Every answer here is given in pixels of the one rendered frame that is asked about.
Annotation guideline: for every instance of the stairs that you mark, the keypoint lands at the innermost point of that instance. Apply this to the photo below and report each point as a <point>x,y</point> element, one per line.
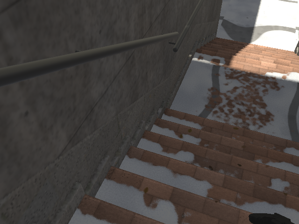
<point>192,170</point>
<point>252,51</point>

